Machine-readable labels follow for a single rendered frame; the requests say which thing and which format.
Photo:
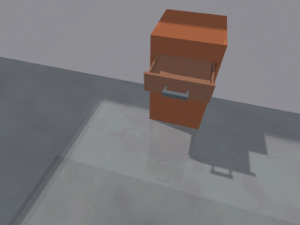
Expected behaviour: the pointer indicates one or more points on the cabinet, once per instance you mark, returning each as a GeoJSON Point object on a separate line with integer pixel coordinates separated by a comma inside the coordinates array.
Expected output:
{"type": "Point", "coordinates": [193, 35]}

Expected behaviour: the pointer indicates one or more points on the drawer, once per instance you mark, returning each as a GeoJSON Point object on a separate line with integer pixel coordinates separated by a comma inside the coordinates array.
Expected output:
{"type": "Point", "coordinates": [181, 74]}

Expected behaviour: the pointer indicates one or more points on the handle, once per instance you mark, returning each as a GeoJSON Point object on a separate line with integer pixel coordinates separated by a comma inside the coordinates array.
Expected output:
{"type": "Point", "coordinates": [173, 94]}

